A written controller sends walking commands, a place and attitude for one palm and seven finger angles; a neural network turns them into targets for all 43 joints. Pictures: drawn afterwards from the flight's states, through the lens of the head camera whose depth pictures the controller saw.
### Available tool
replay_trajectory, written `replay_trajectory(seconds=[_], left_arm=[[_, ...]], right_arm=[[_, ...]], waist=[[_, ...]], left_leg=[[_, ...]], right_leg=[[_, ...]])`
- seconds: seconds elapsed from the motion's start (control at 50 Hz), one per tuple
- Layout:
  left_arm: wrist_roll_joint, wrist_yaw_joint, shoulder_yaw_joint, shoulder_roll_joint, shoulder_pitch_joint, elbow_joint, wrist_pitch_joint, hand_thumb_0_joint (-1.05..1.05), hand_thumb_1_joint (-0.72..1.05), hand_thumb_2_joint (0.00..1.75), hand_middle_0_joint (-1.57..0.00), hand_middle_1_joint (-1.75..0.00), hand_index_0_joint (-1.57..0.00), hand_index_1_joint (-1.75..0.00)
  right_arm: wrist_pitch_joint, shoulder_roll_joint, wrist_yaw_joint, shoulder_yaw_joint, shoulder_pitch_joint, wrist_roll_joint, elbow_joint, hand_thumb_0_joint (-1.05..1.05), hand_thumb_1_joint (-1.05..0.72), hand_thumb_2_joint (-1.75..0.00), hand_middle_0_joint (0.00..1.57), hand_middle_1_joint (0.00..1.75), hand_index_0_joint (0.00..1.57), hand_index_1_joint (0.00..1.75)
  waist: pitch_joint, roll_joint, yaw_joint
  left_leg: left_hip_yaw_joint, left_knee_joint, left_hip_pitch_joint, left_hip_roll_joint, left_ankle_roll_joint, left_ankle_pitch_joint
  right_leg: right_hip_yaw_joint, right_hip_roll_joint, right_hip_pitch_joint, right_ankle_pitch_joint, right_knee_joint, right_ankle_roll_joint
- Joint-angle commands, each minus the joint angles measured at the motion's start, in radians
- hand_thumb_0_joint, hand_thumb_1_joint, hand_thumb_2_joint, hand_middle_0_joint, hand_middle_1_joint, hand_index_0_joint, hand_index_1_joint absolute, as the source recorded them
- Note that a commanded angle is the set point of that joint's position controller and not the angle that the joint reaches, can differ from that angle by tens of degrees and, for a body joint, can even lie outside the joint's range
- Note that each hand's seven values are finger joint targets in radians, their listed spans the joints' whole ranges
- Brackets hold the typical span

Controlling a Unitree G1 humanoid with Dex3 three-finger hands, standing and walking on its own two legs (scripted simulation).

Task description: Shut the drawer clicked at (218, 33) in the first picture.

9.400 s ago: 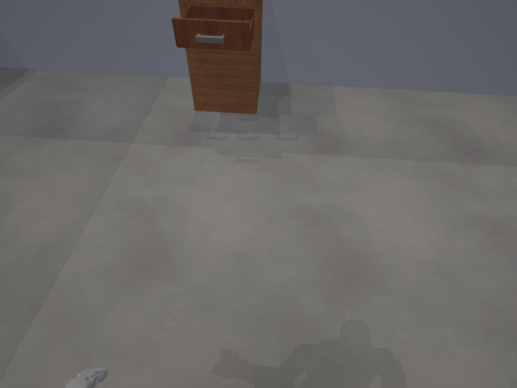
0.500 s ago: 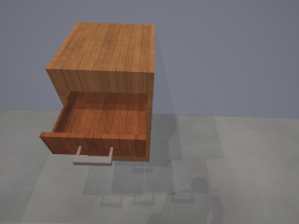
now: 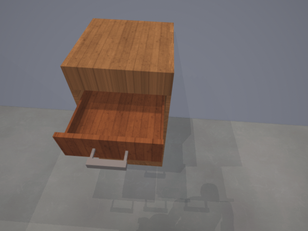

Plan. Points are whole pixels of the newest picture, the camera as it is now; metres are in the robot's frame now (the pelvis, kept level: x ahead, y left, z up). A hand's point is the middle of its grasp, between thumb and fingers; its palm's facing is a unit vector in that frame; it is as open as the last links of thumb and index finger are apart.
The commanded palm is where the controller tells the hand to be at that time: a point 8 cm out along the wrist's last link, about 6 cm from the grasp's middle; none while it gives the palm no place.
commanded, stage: come to a stop and stand still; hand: left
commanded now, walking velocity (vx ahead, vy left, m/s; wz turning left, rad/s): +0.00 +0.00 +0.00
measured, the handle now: (108, 158) +0.38 +0.18 -0.14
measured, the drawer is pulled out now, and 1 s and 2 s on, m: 0.24 0.24 0.24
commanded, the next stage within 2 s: look again from close up in 0.50 s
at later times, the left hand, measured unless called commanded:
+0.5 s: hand out of the picture -0.05 +0.17 -0.16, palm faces +0.03 -0.98 -0.17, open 7.4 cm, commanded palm none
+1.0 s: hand out of the picture +0.05 +0.19 -0.16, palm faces +0.01 -0.97 -0.23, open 7.3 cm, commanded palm none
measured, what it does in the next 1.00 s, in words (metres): stands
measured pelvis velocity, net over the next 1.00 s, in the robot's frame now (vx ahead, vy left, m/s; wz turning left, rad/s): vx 0.01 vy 0.01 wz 0.00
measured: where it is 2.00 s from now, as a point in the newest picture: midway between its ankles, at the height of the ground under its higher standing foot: outside the picture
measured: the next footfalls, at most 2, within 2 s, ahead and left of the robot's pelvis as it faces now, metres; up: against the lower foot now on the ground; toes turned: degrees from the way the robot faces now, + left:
none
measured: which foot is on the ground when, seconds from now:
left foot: down 0.00-1.00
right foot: down 0.00-1.00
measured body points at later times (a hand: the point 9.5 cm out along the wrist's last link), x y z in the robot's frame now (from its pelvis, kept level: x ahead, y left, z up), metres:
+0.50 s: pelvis -0.02 +0.01 +0.02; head -0.02 +0.00 +0.47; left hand -0.05 +0.22 -0.14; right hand -0.04 -0.20 -0.15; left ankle +0.01 +0.12 -0.72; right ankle +0.01 -0.12 -0.72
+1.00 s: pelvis +0.01 +0.01 +0.01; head +0.01 +0.01 +0.46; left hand +0.05 +0.24 -0.14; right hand +0.03 -0.22 -0.15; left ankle +0.01 +0.12 -0.72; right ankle +0.01 -0.12 -0.72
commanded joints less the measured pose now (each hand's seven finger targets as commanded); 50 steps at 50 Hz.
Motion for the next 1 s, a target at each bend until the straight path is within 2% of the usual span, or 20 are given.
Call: replay_trajectory(seconds=[0.0, 0.02, 0.04, 0.08, 0.12, 0.14, 0.18, 0.22, 0.28, 0.38, 0.56, 0.58, 0.6, 0.64, 0.68, 0.72, 0.76, 0.82, 0.92, 0.98], left_arm=[[-0.01, -0.004, 0.015, 0.058, 0.058, -0.071, -0.006, 0.0, 0.9, 0.9, -0.2, -0.3, -0.2, -0.3], [0.0, -0.004, 0.011, 0.051, 0.065, -0.046, 0.0, 0.0, 0.9, 0.9, -0.2, -0.3, -0.2, -0.3], [0.003, -0.008, 0.005, 0.044, 0.099, -0.031, -0.001, 0.0, 0.9, 0.9, -0.2, -0.3, -0.2, -0.3], [0.001, -0.013, -0.007, 0.036, 0.145, -0.001, -0.011, 0.0, 0.9, 0.9, -0.2, -0.3, -0.2, -0.3], [-0.004, -0.008, -0.014, 0.051, 0.162, 0.012, -0.029, 0.0, 0.9, 0.9, -0.2, -0.3, -0.2, -0.3], [-0.005, -0.004, -0.016, 0.068, 0.154, 0.015, -0.037, 0.0, 0.9, 0.9, -0.2, -0.3, -0.2, -0.3], [-0.006, 0.0, -0.021, 0.082, 0.145, 0.027, -0.042, 0.0, 0.9, 0.9, -0.2, -0.3, -0.2, -0.3], [-0.008, 0.003, -0.024, 0.07, 0.146, 0.037, -0.046, 0.0, 0.9, 0.9, -0.2, -0.3, -0.2, -0.3], [-0.004, 0.002, -0.027, 0.067, 0.151, 0.053, -0.042, 0.0, 0.9, 0.9, -0.2, -0.3, -0.2, -0.3], [0.001, 0.004, -0.026, 0.055, 0.196, 0.081, -0.042, 0.0, 0.9, 0.9, -0.2, -0.3, -0.2, -0.3], [-0.001, 0.008, -0.024, 0.025, 0.233, 0.095, -0.051, 0.0, 0.9, 0.9, -0.2, -0.3, -0.2, -0.3], [0.009, -0.011, -0.038, 0.221, 0.135, -0.013, -0.073, 0.0, 0.9, 0.9, -0.2, -0.3, -0.2, -0.3], [0.004, -0.001, -0.027, 0.11, 0.168, -0.002, -0.059, 0.0, 0.9, 0.9, -0.2, -0.3, -0.2, -0.3], [0.004, 0.006, -0.037, 0.086, 0.196, 0.001, -0.055, 0.0, 0.9, 0.9, -0.2, -0.3, -0.2, -0.3], [0.0, 0.008, -0.031, 0.126, 0.169, -0.014, -0.056, 0.0, 0.9, 0.9, -0.2, -0.3, -0.2, -0.3], [-0.003, 0.01, -0.026, 0.113, 0.146, -0.023, -0.055, 0.0, 0.9, 0.9, -0.2, -0.3, -0.2, -0.3], [-0.005, 0.011, -0.027, 0.108, 0.126, -0.031, -0.055, 0.0, 0.9, 0.9, -0.2, -0.3, -0.2, -0.3], [-0.005, 0.012, -0.032, 0.1, 0.127, -0.033, -0.055, 0.0, 0.9, 0.9, -0.2, -0.3, -0.2, -0.3], [-0.009, 0.013, -0.035, 0.101, 0.142, -0.027, -0.063, 0.0, 0.9, 0.9, -0.2, -0.3, -0.2, -0.3], [-0.011, 0.013, -0.034, 0.113, 0.134, -0.029, -0.065, 0.0, 0.9, 0.9, -0.2, -0.3, -0.2, -0.3]], right_arm=[[-0.014, -0.127, 0.002, -0.003, 0.068, -0.014, -0.044, 0.0, -0.9, -0.9, 0.2, 0.3, 0.2, 0.3], [-0.018, -0.114, 0.002, 0.003, 0.006, -0.014, -0.054, 0.0, -0.9, -0.9, 0.2, 0.3, 0.2, 0.3], [-0.018, -0.112, 0.0, 0.01, -0.024, -0.011, -0.062, 0.0, -0.9, -0.9, 0.2, 0.3, 0.2, 0.3], [-0.018, -0.115, -0.002, 0.013, -0.023, -0.007, -0.058, 0.0, -0.9, -0.9, 0.2, 0.3, 0.2, 0.3], [-0.019, -0.102, 0.0, 0.019, 0.012, 0.002, -0.043, 0.0, -0.9, -0.9, 0.2, 0.3, 0.2, 0.3], [-0.019, -0.085, 0.001, 0.02, 0.041, 0.005, -0.035, 0.0, -0.9, -0.9, 0.2, 0.3, 0.2, 0.3], [-0.019, -0.074, 0.005, 0.025, 0.073, 0.008, -0.012, 0.0, -0.9, -0.9, 0.2, 0.3, 0.2, 0.3], [-0.017, -0.08, 0.004, 0.024, 0.082, 0.008, 0.005, 0.0, -0.9, -0.9, 0.2, 0.3, 0.2, 0.3], [-0.013, -0.083, 0.009, 0.027, 0.088, 0.006, 0.024, 0.0, -0.9, -0.9, 0.2, 0.3, 0.2, 0.3], [-0.009, -0.075, 0.011, 0.029, 0.104, 0.004, 0.043, 0.0, -0.9, -0.9, 0.2, 0.3, 0.2, 0.3], [-0.014, -0.039, 0.008, 0.033, 0.155, 0.001, 0.067, 0.0, -0.9, -0.9, 0.2, 0.3, 0.2, 0.3], [-0.022, -0.137, 0.025, 0.005, 0.064, -0.025, -0.062, 0.0, -0.9, -0.9, 0.2, 0.3, 0.2, 0.3], [-0.044, -0.107, 0.017, -0.001, 0.062, -0.016, -0.054, 0.0, -0.9, -0.9, 0.2, 0.3, 0.2, 0.3], [-0.032, -0.074, 0.015, 0.009, 0.067, -0.011, -0.05, 0.0, -0.9, -0.9, 0.2, 0.3, 0.2, 0.3], [-0.021, -0.067, 0.019, 0.016, 0.086, -0.012, -0.051, 0.0, -0.9, -0.9, 0.2, 0.3, 0.2, 0.3], [-0.015, -0.046, 0.019, 0.016, 0.122, -0.012, -0.038, 0.0, -0.9, -0.9, 0.2, 0.3, 0.2, 0.3], [-0.017, -0.042, 0.018, 0.021, 0.14, -0.008, -0.029, 0.0, -0.9, -0.9, 0.2, 0.3, 0.2, 0.3], [-0.025, -0.063, 0.02, 0.027, 0.122, -0.005, -0.028, 0.0, -0.9, -0.9, 0.2, 0.3, 0.2, 0.3], [-0.043, -0.088, 0.016, 0.034, 0.098, 0.001, -0.02, 0.0, -0.9, -0.9, 0.2, 0.3, 0.2, 0.3], [-0.045, -0.1, 0.014, 0.032, 0.084, 0.003, -0.011, 0.0, -0.9, -0.9, 0.2, 0.3, 0.2, 0.3]], waist=[[0.043, 0.214, 0.029], [0.059, 0.211, 0.043], [0.051, 0.173, 0.064], [0.01, 0.09, 0.069], [-0.019, 0.032, 0.053], [-0.022, 0.012, 0.032], [-0.05, 0.024, 0.01], [-0.068, -0.062, 0.005], [0.003, -0.026, 0.004], [0.048, -0.002, 0.013], [0.026, -0.018, 0.015], [0.101, -0.067, -0.029], [-0.024, -0.007, 0.016], [-0.086, -0.006, 0.012], [-0.067, -0.032, -0.004], [-0.042, -0.06, -0.017], [-0.009, -0.047, -0.021], [0.034, -0.002, -0.003], [-0.037, 0.008, 0.016], [-0.072, -0.017, 0.016]], left_leg=[[-0.293, -0.445, -0.213, 0.26, 0.139, -0.084], [-0.272, -0.477, -0.277, 0.239, 0.142, -0.133], [-0.224, -0.457, -0.263, 0.209, 0.131, -0.119], [-0.165, -0.393, -0.162, 0.164, 0.105, -0.053], [-0.121, -0.32, -0.051, 0.097, 0.072, 0.008], [-0.097, -0.291, -0.017, 0.07, 0.056, 0.045], [-0.088, -0.284, 0.044, 0.063, 0.045, 0.112], [-0.075, -0.273, 0.086, 0.068, 0.038, 0.104], [-0.098, -0.342, 0.047, 0.074, 0.039, -0.047], [-0.111, -0.376, -0.017, 0.068, 0.04, -0.149], [-0.096, -0.343, -0.01, 0.058, 0.04, -0.085], [-0.088, -0.289, -0.053, -0.034, 0.05, 0.036], [-0.105, -0.271, -0.043, 0.07, 0.047, -0.142], [-0.106, -0.231, -0.079, 0.034, 0.052, -0.139], [-0.084, -0.158, -0.06, 0.006, 0.046, -0.123], [-0.065, -0.104, -0.047, -0.006, 0.042, -0.086], [-0.071, -0.118, -0.046, 0.004, 0.041, -0.049], [-0.109, -0.19, -0.077, 0.034, 0.051, -0.041], [-0.111, -0.195, -0.008, 0.058, 0.061, 0.21], [-0.097, -0.181, 0.047, 0.061, 0.06, 0.307]], right_leg=[[0.03, 0.016, 0.052, -0.161, 0.057, -0.003], [0.044, -0.004, 0.117, -0.139, 0.106, -0.004], [0.053, -0.012, 0.136, -0.106, 0.094, -0.004], [0.052, -0.01, 0.133, -0.011, -0.02, -0.003], [0.112, -0.034, 0.12, 0.066, -0.183, -0.009], [0.145, -0.063, 0.106, 0.103, -0.222, -0.02], [0.15, -0.075, 0.094, 0.126, -0.233, -0.025], [0.149, -0.073, 0.078, 0.084, -0.248, -0.021], [0.138, -0.062, 0.03, -0.072, -0.284, -0.015], [0.129, -0.053, 0.022, -0.134, -0.292, -0.01], [0.14, -0.058, 0.012, -0.113, -0.283, -0.019], [0.09, 0.004, -0.054, -0.073, -0.155, -0.057], [0.09, -0.042, -0.039, -0.212, -0.156, -0.042], [0.122, -0.056, 0.002, -0.212, -0.19, -0.04], [0.189, -0.09, -0.057, -0.291, -0.244, -0.056], [0.214, -0.115, -0.109, -0.331, -0.274, -0.062], [0.196, -0.105, -0.122, -0.286, -0.259, -0.058], [0.145, -0.068, -0.08, -0.186, -0.212, -0.042], [0.109, -0.06, 0.043, 0.09, -0.157, -0.027], [0.102, -0.069, 0.076, 0.171, -0.15, -0.022]])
